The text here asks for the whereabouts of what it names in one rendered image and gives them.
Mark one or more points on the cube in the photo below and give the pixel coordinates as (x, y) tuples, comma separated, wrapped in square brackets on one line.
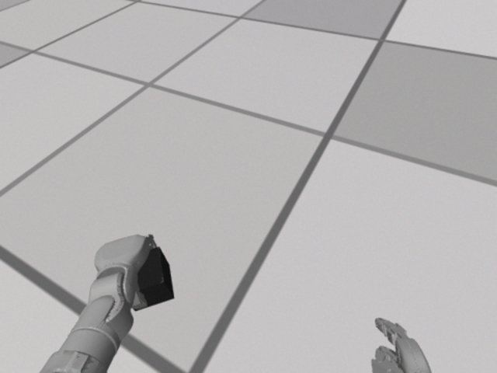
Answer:
[(154, 279)]

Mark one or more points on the right robot hand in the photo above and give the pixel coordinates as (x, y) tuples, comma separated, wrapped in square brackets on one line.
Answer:
[(408, 357)]

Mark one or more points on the left robot hand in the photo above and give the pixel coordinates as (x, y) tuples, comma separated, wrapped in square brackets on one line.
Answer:
[(133, 251)]

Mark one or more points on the left robot arm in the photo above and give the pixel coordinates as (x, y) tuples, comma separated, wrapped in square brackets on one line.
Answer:
[(103, 323)]

